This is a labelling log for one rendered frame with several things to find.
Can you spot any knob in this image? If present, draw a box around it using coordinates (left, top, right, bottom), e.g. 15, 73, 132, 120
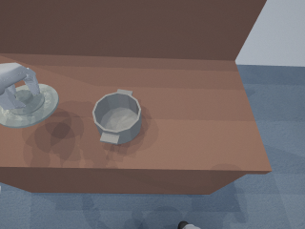
14, 89, 34, 105

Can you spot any lid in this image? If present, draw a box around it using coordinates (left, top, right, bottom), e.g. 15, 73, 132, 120
0, 83, 59, 129

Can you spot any table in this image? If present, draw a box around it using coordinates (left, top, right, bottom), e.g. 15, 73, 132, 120
0, 0, 272, 195

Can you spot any pot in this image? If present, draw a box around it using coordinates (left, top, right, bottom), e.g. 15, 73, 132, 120
92, 89, 142, 145

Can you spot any robot left hand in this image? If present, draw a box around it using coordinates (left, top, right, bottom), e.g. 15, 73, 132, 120
0, 62, 40, 110

